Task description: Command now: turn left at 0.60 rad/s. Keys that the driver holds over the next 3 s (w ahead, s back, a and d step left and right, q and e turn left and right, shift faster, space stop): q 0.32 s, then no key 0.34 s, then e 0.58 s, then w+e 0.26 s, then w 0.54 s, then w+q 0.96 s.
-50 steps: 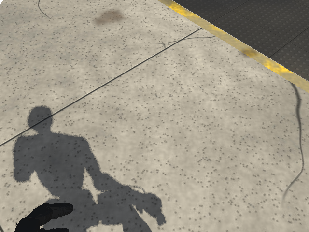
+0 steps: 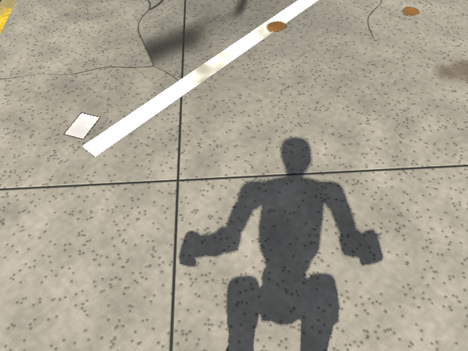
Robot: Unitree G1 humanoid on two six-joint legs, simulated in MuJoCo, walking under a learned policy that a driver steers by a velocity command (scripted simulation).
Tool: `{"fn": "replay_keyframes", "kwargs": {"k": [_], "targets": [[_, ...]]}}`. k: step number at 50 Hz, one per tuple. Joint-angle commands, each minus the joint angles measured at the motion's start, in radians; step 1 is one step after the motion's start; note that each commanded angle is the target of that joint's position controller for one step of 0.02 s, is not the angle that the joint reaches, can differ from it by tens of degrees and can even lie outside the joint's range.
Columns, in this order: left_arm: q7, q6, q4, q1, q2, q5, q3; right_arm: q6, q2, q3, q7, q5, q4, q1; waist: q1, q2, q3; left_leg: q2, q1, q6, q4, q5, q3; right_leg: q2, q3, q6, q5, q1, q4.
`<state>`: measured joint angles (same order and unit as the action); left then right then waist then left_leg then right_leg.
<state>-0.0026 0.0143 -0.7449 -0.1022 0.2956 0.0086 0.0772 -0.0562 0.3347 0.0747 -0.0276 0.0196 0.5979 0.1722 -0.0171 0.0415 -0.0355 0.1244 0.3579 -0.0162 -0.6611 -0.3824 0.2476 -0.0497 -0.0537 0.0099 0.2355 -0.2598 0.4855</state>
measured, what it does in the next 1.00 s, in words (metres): steps on the spot: left foot, then right foot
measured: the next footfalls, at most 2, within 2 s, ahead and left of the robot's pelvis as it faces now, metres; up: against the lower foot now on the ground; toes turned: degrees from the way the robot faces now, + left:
left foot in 0.38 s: +0.01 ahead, +0.15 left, +0.00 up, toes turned +14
right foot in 0.78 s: +0.07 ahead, -0.08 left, +0.00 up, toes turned +14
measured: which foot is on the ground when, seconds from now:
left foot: up 0.00-0.36, down 0.38-1.00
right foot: down 0.00-0.40, up 0.42-0.76, down 0.78-0.98, up 1.00-1.00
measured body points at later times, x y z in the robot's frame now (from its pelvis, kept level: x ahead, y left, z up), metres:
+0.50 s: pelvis -0.01 +0.05 +0.00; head +0.02 +0.09 +0.45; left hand +0.04 +0.37 -0.12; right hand +0.23 -0.18 -0.07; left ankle -0.03 +0.14 -0.73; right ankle -0.01 -0.11 -0.67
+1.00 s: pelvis +0.00 +0.05 -0.01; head +0.02 +0.05 +0.44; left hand +0.07 +0.36 -0.11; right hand +0.18 -0.20 -0.11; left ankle -0.03 +0.14 -0.73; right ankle +0.03 -0.08 -0.73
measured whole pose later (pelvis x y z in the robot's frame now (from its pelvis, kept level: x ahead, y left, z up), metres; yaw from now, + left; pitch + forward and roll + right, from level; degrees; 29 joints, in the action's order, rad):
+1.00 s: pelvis +0.00 +0.05 -0.01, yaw +9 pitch +0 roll +2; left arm 0.02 -0.02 -0.76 -0.18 0.32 -0.02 0.06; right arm -0.03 0.29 0.07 -0.04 -0.02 0.72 0.16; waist 0.01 -0.02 -0.05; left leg 0.02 0.26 -0.04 -0.56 -0.31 -0.11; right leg 0.02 -0.09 -0.03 0.32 -0.33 0.66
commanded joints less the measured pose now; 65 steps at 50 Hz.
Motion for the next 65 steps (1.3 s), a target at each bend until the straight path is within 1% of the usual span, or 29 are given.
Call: {"fn": "replay_keyframes", "kwargs": {"k": [1, 4, 6, 13, 18, 19, 20, 21, 22, 23, 25, 28, 33, 37, 40, 41, 44, 48, 50, 51, 52, 55, 58, 60, 61, 62, 63, 64, 65], "targets": [[0.008, 0.011, 0.075, 0.004, 0.171, 0.022, 0.039, 0.021, 0.203, 0.069, -0.006, -0.009, -0.061, 0.067, -0.011, -0.208, 0.090, -0.049, 0.207, 0.055, -0.437, -0.233, -0.054, 0.446, -0.387, 0.270, -0.423, 0.147, -0.177], [0.026, 0.002, 0.087, 0.063, 0.107, -0.009, 0.017, -0.002, 0.148, 0.065, -0.006, -0.002, -0.024, 0.078, -0.010, -0.172, 0.046, -0.073, 0.255, 0.105, -0.562, -0.079, -0.089, 0.308, -0.179, 0.190, -0.343, 0.149, -0.155], [0.036, -0.009, 0.079, 0.030, 0.116, -0.001, 0.017, -0.002, 0.110, 0.052, 0.000, 0.009, -0.044, 0.039, 0.015, -0.189, 0.041, -0.089, 0.261, 0.122, -0.515, -0.036, -0.149, 0.280, -0.102, 0.200, -0.373, 0.168, -0.167], [0.026, -0.032, 0.070, -0.001, 0.194, -0.006, 0.043, 0.002, 0.069, 0.023, 0.022, -0.002, -0.092, -0.024, 0.060, -0.217, 0.090, -0.163, 0.106, 0.116, -0.179, -0.020, -0.253, 0.340, -0.006, 0.219, -0.445, 0.210, -0.164], [0.012, -0.026, 0.049, 0.009, 0.203, -0.046, 0.044, -0.007, 0.078, 0.035, 0.037, -0.003, -0.074, 0.058, 0.002, -0.197, 0.092, -0.126, -0.111, 0.028, 0.176, 0.160, -0.307, 0.339, 0.046, 0.149, -0.383, 0.149, -0.050], [0.007, -0.021, 0.024, -0.042, 0.165, -0.046, 0.032, -0.006, 0.105, 0.045, 0.030, -0.007, -0.062, 0.092, -0.008, -0.132, 0.105, -0.120, -0.242, -0.007, 0.280, 0.292, -0.274, 0.301, 0.090, 0.086, -0.289, 0.071, 0.035], [0.001, -0.016, 0.031, -0.072, 0.095, -0.002, 0.008, -0.002, 0.193, 0.066, 0.015, -0.007, -0.068, 0.127, 0.007, 0.108, 0.146, -0.309, -0.426, -0.071, 0.307, 0.624, -0.018, 0.207, 0.184, -0.014, 0.034, -0.125, 0.272], [0.007, -0.014, 0.081, -0.013, 0.074, 0.016, -0.005, 0.013, 0.247, 0.066, 0.015, -0.036, -0.092, 0.107, -0.005, 0.271, 0.152, -0.529, -0.395, -0.282, 0.291, 0.783, 0.233, 0.084, 0.151, -0.072, 0.432, -0.322, 0.477], [0.017, -0.021, 0.075, 0.035, 0.140, -0.001, 0.017, 0.036, 0.179, 0.049, 0.024, -0.051, -0.086, 0.119, -0.059, 0.137, 0.179, -0.512, -0.339, -0.328, 0.312, 0.704, 0.189, 0.106, 0.043, -0.077, 0.441, -0.316, 0.627], [0.018, -0.027, 0.068, 0.029, 0.148, -0.019, 0.023, 0.051, 0.150, 0.034, 0.027, -0.050, -0.069, 0.078, -0.027, 0.121, 0.141, -0.450, -0.292, -0.280, 0.318, 0.618, 0.097, 0.119, 0.021, -0.067, 0.379, -0.309, 0.659], [0.029, -0.039, 0.031, -0.012, 0.150, -0.012, 0.028, 0.060, 0.112, 0.020, 0.021, -0.024, -0.063, -0.018, 0.009, 0.096, 0.094, -0.368, -0.252, -0.202, 0.329, 0.520, 0.007, 0.129, 0.014, -0.075, 0.242, -0.300, 0.622], [0.025, -0.041, 0.007, -0.061, 0.125, -0.014, 0.023, 0.065, 0.067, -0.003, 0.012, -0.033, -0.052, -0.050, 0.036, 0.102, 0.111, -0.324, -0.213, -0.198, 0.337, 0.571, -0.062, 0.113, 0.025, -0.099, 0.123, -0.202, 0.583], [0.024, -0.041, 0.016, -0.018, 0.090, -0.010, 0.000, 0.060, 0.078, -0.001, 0.016, -0.037, -0.007, -0.041, 0.000, 0.097, 0.078, -0.324, -0.211, -0.209, 0.337, 0.432, -0.033, 0.116, 0.031, -0.098, 0.147, -0.107, 0.285], [0.017, -0.035, -0.012, -0.073, 0.085, -0.014, -0.009, 0.064, 0.045, -0.018, 0.024, -0.037, 0.041, -0.074, 0.029, 0.074, 0.064, -0.316, -0.154, -0.182, 0.322, 0.307, -0.047, 0.108, 0.056, -0.073, 0.026, 0.040, 0.042], [0.022, -0.027, 0.017, -0.048, 0.205, -0.006, 0.009, 0.071, 0.079, -0.002, 0.016, -0.049, 0.069, 0.008, -0.021, -0.083, 0.060, -0.202, -0.139, -0.072, 0.247, 0.171, -0.131, 0.169, -0.031, -0.008, -0.377, 0.083, 0.000], [0.019, -0.026, 0.010, -0.042, 0.208, -0.026, 0.017, 0.068, 0.080, 0.001, 0.007, -0.052, 0.065, -0.003, -0.019, -0.144, 0.062, -0.152, -0.164, -0.039, 0.224, 0.163, -0.196, 0.167, -0.065, 0.035, -0.300, 0.020, -0.002], [0.021, -0.019, 0.028, -0.022, 0.161, -0.022, 0.011, 0.046, 0.062, 0.013, -0.017, -0.036, 0.060, -0.034, -0.007, -0.169, 0.053, -0.135, -0.217, -0.031, 0.137, 0.200, -0.255, 0.180, -0.148, 0.061, -0.206, -0.090, -0.035], [0.027, -0.021, 0.058, -0.034, 0.136, -0.026, 0.009, 0.030, 0.061, 0.031, -0.019, -0.036, 0.058, 0.016, -0.010, -0.073, 0.070, -0.225, -0.247, -0.089, 0.203, 0.193, -0.193, 0.122, -0.117, 0.031, -0.109, -0.182, 0.090], [0.024, -0.035, 0.069, -0.070, 0.102, -0.023, 0.004, 0.037, 0.098, 0.043, -0.018, -0.036, 0.064, 0.016, 0.013, 0.096, 0.083, -0.425, -0.255, -0.201, 0.307, 0.312, -0.038, 0.061, 0.023, -0.025, 0.080, -0.226, 0.307], [0.019, -0.042, 0.082, -0.055, 0.114, -0.018, 0.009, 0.047, 0.088, 0.039, -0.021, -0.037, 0.053, 0.002, 0.002, 0.134, 0.084, -0.517, -0.243, -0.265, 0.330, 0.416, 0.030, 0.086, 0.031, -0.037, 0.318, -0.265, 0.467], [0.012, -0.050, 0.097, -0.030, 0.127, -0.022, 0.017, 0.057, 0.089, 0.035, -0.021, -0.040, 0.050, 0.001, -0.003, 0.081, 0.066, -0.558, -0.242, -0.294, 0.341, 0.495, 0.041, 0.117, 0.010, -0.041, 0.392, -0.310, 0.566], [-0.002, -0.066, 0.104, -0.021, 0.092, -0.029, 0.007, 0.069, 0.137, 0.050, -0.017, -0.027, 0.048, -0.069, 0.015, 0.052, 0.056, -0.476, -0.218, -0.217, 0.318, 0.542, -0.139, 0.155, 0.031, -0.046, 0.279, -0.247, 0.452], [-0.022, -0.071, 0.108, -0.057, 0.095, -0.034, 0.012, 0.052, 0.145, 0.053, -0.012, -0.016, 0.062, -0.062, 0.019, 0.092, 0.098, -0.424, -0.210, -0.172, 0.251, 0.570, -0.267, 0.093, 0.127, -0.040, 0.166, -0.097, 0.274], [-0.024, -0.080, 0.098, -0.116, 0.104, -0.031, 0.024, 0.047, 0.131, 0.050, -0.004, 0.007, 0.081, -0.042, 0.047, 0.073, 0.117, -0.399, -0.172, -0.103, 0.133, 0.461, -0.337, 0.039, 0.167, -0.002, 0.004, 0.048, 0.061], [-0.012, -0.080, 0.097, -0.150, 0.158, -0.027, 0.045, 0.049, 0.093, 0.041, 0.004, 0.000, 0.105, 0.023, 0.046, -0.051, 0.117, -0.340, -0.065, -0.027, -0.030, 0.297, -0.405, 0.064, 0.066, 0.045, -0.191, 0.173, -0.049], [0.010, -0.071, 0.129, -0.175, 0.297, -0.019, 0.073, 0.048, 0.024, 0.015, 0.006, -0.062, 0.058, 0.001, 0.031, -0.367, 0.105, -0.200, 0.275, 0.088, -0.377, -0.269, -0.445, 0.359, -0.372, 0.192, -0.650, 0.337, -0.083], [-0.006, -0.041, 0.145, -0.213, 0.291, 0.015, 0.062, 0.054, 0.063, 0.022, 0.001, -0.044, 0.024, -0.078, 0.103, -0.261, 0.220, -0.130, 0.331, 0.097, -0.553, -0.360, -0.232, 0.468, -0.542, 0.383, -0.512, 0.279, -0.135], [-0.014, -0.015, 0.134, -0.206, 0.261, 0.006, 0.056, 0.057, 0.091, 0.033, 0.001, -0.012, 0.019, -0.100, 0.093, -0.168, 0.171, -0.154, 0.381, 0.078, -0.579, -0.272, -0.184, 0.420, -0.500, 0.365, -0.181, 0.266, -0.190], [-0.010, 0.000, 0.122, -0.183, 0.220, -0.020, 0.047, 0.065, 0.101, 0.038, 0.003, -0.006, 0.020, -0.107, 0.070, -0.142, 0.106, -0.181, 0.421, 0.051, -0.523, -0.157, -0.173, 0.360, -0.458, 0.298, 0.145, 0.241, -0.227]]}}
Over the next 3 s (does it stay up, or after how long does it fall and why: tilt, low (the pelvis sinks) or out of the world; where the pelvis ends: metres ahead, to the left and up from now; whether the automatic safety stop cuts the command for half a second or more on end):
stays up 0.80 -0.05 0.01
